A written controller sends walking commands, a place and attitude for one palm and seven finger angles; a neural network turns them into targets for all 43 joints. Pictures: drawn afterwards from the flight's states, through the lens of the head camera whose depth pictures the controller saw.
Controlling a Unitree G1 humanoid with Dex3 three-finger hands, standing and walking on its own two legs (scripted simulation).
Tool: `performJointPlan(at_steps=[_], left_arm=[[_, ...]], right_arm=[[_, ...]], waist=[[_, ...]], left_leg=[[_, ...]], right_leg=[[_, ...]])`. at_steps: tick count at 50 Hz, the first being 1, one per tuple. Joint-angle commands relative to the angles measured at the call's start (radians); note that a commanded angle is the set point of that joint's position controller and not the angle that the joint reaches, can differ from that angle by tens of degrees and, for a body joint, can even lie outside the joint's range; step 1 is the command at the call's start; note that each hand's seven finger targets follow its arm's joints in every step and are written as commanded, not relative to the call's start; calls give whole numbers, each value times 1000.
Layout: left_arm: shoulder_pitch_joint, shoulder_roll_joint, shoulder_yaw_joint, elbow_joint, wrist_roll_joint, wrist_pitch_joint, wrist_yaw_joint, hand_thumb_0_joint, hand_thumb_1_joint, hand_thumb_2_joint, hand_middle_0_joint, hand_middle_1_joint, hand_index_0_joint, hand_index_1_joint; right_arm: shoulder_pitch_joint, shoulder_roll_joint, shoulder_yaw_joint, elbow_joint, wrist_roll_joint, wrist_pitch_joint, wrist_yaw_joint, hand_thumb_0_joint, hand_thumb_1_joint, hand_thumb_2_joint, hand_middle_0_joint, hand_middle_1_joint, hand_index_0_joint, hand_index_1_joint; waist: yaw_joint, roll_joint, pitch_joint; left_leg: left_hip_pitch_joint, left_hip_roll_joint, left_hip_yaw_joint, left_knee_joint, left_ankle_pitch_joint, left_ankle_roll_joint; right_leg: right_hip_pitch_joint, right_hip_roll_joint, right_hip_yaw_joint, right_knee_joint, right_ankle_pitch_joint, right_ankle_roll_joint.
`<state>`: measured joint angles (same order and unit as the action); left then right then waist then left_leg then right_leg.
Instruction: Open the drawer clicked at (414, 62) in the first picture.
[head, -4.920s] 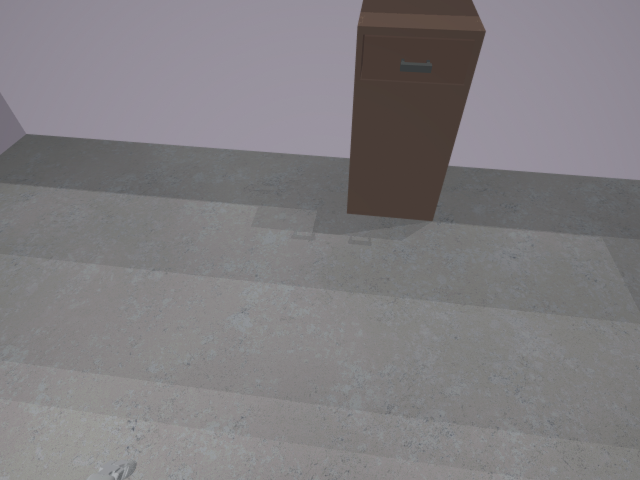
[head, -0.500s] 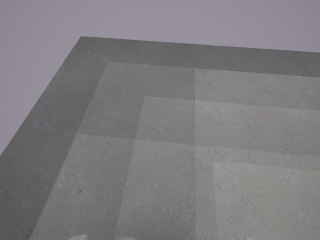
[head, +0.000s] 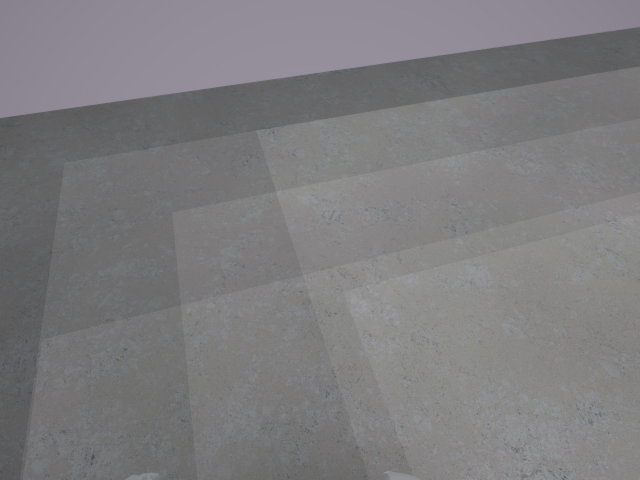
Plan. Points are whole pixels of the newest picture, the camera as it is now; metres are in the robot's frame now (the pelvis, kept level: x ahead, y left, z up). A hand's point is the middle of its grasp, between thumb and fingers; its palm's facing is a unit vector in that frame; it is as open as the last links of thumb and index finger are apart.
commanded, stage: walk to a spot facing it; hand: left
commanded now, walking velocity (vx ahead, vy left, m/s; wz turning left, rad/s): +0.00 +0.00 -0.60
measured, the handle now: out of the picture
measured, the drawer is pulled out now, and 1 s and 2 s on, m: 0.00 0.00 0.00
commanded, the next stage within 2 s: turn to face it in 0.92 s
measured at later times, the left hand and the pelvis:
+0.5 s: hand out of the picture +0.12 +0.14 -0.15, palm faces -0.19 -0.95 -0.24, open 7.4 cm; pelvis +0.02 -0.04 +0.01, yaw -15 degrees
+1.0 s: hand (279, 355) +0.32 +0.08 -0.17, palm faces -0.53 -0.82 -0.22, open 7.4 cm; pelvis +0.13 -0.05 +0.00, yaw -34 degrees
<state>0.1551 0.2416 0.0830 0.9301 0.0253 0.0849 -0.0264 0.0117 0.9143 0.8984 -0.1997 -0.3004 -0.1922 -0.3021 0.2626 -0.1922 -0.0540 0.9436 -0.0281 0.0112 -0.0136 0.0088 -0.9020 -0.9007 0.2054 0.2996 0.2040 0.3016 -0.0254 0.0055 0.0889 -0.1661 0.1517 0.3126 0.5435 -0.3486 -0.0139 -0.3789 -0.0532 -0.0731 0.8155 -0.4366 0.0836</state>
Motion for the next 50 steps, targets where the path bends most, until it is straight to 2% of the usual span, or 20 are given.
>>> performJointPlan(at_steps=[1, 2, 3, 4, 5, 7, 10, 19, 24, 28, 30, 31, 32, 33, 34, 35, 39, 41, 48, 50], left_arm=[[3, 58, 16, -97, -5, -56, 3, 0, 900, 900, -200, -300, -200, -300], [88, 109, 26, -75, -1, -69, 10, 0, 900, 900, -200, -300, -200, -300], [166, 237, 48, -55, 8, -81, 28, 0, 900, 900, -200, -300, -200, -300], [206, 278, 58, -40, -13, -74, 42, 0, 900, 900, -200, -300, -200, -300], [179, 241, 54, -47, -14, -68, 53, 0, 900, 900, -200, -300, -200, -300], [41, 184, 40, -88, -13, -63, 56, 0, 900, 900, -200, -300, -200, -300], [-17, 149, 25, -112, -13, -73, 49, 0, 900, 900, -200, -300, -200, -300], [109, 163, 30, -63, -9, -99, 28, 0, 900, 900, -200, -300, -200, -300], [140, 170, 34, -51, -4, -108, 27, 0, 900, 900, -200, -300, -200, -300], [117, 176, 35, -52, -5, -103, 26, 0, 900, 900, -200, -300, -200, -300], [72, 160, 33, -58, -12, -98, 24, 0, 900, 900, -200, -300, -200, -300], [70, 108, 21, -69, -18, -97, 18, 0, 900, 900, -200, -300, -200, -300], [83, 43, 9, -85, -27, -97, 6, 0, 900, 900, -200, -300, -200, -300], [58, 79, 20, -94, -11, -99, 4, 0, 900, 900, -200, -300, -200, -300], [72, 107, 31, -86, -3, -92, -4, 0, 900, 900, -200, -300, -200, -300], [89, 103, 37, -55, 9, -83, -9, 0, 900, 900, -200, -300, -200, -300], [112, 41, 23, -26, 1, -68, -18, 0, 900, 900, -200, -300, -200, -300], [95, 27, 15, -35, 1, -61, -14, 0, 900, 900, -200, -300, -200, -300], [-78, 4, 0, -94, -2, -51, -16, 0, 900, 900, -200, -300, -200, -300], [-70, 16, 1, -100, -1, -59, -13, 0, 900, 900, -200, -300, -200, -300]], right_arm=[[29, -209, -60, -47, 6, -12, -4, 0, -900, -900, 200, 300, 200, 300], [29, -197, -55, -56, 15, -11, 2, 0, -900, -900, 200, 300, 200, 300], [11, -116, -33, -102, 19, -4, 8, 0, -900, -900, 200, 300, 200, 300], [-63, -107, -23, -139, 16, 11, -3, 0, -900, -900, 200, 300, 200, 300], [-82, -117, -24, -135, 20, 23, -12, 0, -900, -900, 200, 300, 200, 300], [-90, -124, -29, -113, 11, 29, -8, 0, -900, -900, 200, 300, 200, 300], [-26, -122, -32, -74, 3, 33, -1, 0, -900, -900, 200, 300, 200, 300], [-136, -150, -34, -115, -2, 10, 13, 0, -900, -900, 200, 300, 200, 300], [-195, -135, -31, -149, 6, -11, 18, 0, -900, -900, 200, 300, 200, 300], [-154, -122, -24, -145, 16, -31, 10, 0, -900, -900, 200, 300, 200, 300], [-30, -127, -22, -105, 18, -45, -2, 0, -900, -900, 200, 300, 200, 300], [42, -180, -30, -80, 16, -54, -15, 0, -900, -900, 200, 300, 200, 300], [107, -285, -51, -71, 2, -54, -17, 0, -900, -900, 200, 300, 200, 300], [106, -305, -52, -81, 5, -45, -14, 0, -900, -900, 200, 300, 200, 300], [26, -264, -40, -109, 6, -37, -9, 0, -900, -900, 200, 300, 200, 300], [-15, -205, -25, -108, 2, -44, -10, 0, -900, -900, 200, 300, 200, 300], [18, -144, 0, -74, 8, -58, -24, 0, -900, -900, 200, 300, 200, 300], [69, -150, -4, -51, 8, -60, -25, 0, -900, -900, 200, 300, 200, 300], [105, -158, -25, -9, 2, -42, -19, 0, -900, -900, 200, 300, 200, 300], [102, -175, -36, -5, 4, -39, -16, 0, -900, -900, 200, 300, 200, 300]], waist=[[18, 165, -135], [65, 60, -182], [101, -292, -203], [125, -297, -211], [108, -215, -178], [63, -194, -90], [18, -123, -107], [69, -140, -91], [83, -132, -73], [62, -151, -94], [1, -118, -133], [-30, 11, -167], [-59, 305, -179], [-57, 260, -101], [-16, 168, -32], [9, 142, 6], [32, 139, -7], [25, 157, -37], [-15, 194, 18], [-4, 199, -17]], left_leg=[[84, 214, -101, 27, 612, 58], [-35, 189, -62, 196, 510, 2], [-367, 40, -41, 437, -122, -63], [-429, -12, -192, 600, -320, -69], [-424, 3, -280, 651, -260, -53], [-441, 6, -300, 659, -136, -61], [-370, -15, -286, 597, -17, -81], [-445, -36, -300, 449, 1, -92], [-380, -74, -307, 292, -46, -73], [-193, -128, -291, 82, -44, -48], [66, -134, -271, -130, 83, -38], [269, -23, -352, -206, 48, -21], [369, 253, -679, -320, -166, 50], [231, 378, -774, -382, -275, 122], [104, 361, -716, -404, -294, 139], [38, 278, -607, -400, -208, 98], [91, 164, -278, -262, 550, 57], [153, 158, -214, -207, 772, 63], [133, 178, -108, -160, 758, 99], [164, 193, -93, -101, 845, 95]], right_leg=[[109, 36, -44, -278, 163, -48], [298, -17, 25, -398, 343, -80], [499, -285, 408, -447, 700, -190], [424, -386, 484, -419, 948, -284], [357, -340, 416, -433, 797, -305], [252, -242, 380, -476, 546, -264], [204, -157, 285, -478, 545, -217], [282, -146, 462, -576, 92, -250], [250, -152, 539, -581, 68, -275], [179, -108, 543, -519, 162, -255], [48, -32, 483, -404, 159, -195], [-112, 49, 403, -279, 83, -151], [-321, 169, 236, -6, -140, -95], [-351, 92, 152, 168, -145, -72], [-323, 41, 151, 239, -76, -64], [-292, 39, 134, 289, -16, -53], [-275, 12, 65, 365, 99, -22], [-285, 13, 39, 338, 100, -16], [-201, 2, -46, 24, 154, -29], [-141, 23, -61, -56, 145, -49]])
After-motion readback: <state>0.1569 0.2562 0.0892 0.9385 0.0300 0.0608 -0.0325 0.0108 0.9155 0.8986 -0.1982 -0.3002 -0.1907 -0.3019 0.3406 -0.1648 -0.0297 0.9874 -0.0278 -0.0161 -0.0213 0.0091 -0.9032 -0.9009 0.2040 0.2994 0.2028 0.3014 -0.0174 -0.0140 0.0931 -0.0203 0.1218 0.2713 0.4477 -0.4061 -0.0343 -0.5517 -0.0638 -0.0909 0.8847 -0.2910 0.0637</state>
